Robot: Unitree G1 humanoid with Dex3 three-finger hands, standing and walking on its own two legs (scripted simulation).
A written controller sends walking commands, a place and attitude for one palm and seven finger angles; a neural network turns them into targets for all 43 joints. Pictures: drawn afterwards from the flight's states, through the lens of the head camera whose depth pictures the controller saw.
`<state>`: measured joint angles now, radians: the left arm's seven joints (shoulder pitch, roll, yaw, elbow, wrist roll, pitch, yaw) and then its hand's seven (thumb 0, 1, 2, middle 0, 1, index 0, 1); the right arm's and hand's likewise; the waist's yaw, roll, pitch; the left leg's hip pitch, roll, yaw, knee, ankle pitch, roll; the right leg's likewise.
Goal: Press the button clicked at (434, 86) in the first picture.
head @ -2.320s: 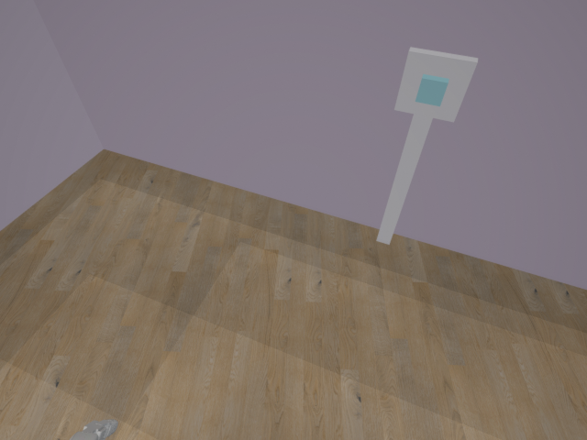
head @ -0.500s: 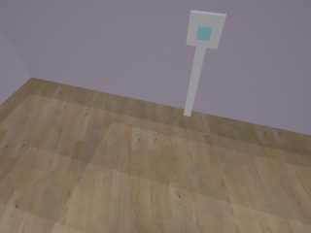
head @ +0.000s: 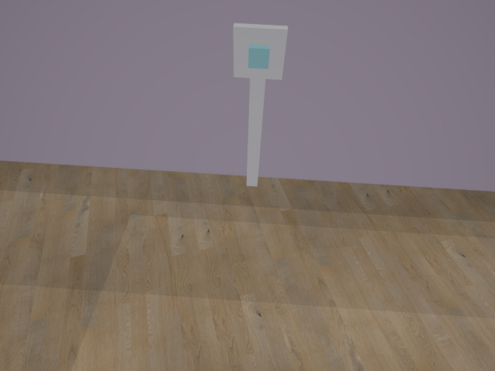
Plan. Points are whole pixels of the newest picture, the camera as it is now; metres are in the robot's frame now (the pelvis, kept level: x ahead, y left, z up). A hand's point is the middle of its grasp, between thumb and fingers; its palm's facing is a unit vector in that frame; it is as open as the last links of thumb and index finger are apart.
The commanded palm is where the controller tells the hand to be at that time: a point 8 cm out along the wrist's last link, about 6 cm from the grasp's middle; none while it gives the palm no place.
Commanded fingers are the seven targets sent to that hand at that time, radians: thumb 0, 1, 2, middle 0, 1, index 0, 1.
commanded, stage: walk to a spot facing it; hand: left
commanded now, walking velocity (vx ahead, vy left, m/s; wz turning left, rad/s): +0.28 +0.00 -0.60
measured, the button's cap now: (258, 56) +1.08 +0.09 -0.02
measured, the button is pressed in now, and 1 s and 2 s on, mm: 0 0 0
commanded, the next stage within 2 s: turn to face it in 0.72 s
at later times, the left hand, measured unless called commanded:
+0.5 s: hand (222, 280) +0.33 +0.10 -0.18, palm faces -0.41 -0.90 -0.15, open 7.4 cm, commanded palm none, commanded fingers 0.00 0.90 0.90 -0.20 -0.30 -0.20 -0.30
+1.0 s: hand (233, 243) +0.43 +0.09 -0.18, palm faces -0.41 -0.89 -0.21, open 7.4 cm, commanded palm none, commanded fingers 0.00 0.90 0.90 -0.20 -0.30 -0.20 -0.30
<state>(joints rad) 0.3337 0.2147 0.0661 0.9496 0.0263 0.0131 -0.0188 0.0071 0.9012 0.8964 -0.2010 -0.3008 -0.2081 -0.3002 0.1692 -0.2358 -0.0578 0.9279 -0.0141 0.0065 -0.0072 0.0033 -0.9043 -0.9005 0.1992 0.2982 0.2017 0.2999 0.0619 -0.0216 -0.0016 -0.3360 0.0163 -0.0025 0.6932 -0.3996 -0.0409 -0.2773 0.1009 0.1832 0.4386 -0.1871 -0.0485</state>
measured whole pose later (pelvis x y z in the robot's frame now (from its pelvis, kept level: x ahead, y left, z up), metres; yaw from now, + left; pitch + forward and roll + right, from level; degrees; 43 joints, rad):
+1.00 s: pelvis +0.31 -0.08 -0.01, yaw -31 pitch +0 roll -2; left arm 0.31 0.21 0.05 1.00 0.02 -0.03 0.01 0.01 0.91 0.90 -0.20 -0.30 -0.21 -0.30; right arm 0.10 -0.19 -0.02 0.93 -0.02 -0.04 -0.01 0.00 -0.91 -0.90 0.20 0.30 0.20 0.30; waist 0.04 0.01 0.01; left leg -0.38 0.06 0.05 0.59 -0.17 -0.04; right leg -0.16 0.09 0.02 0.49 -0.32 -0.04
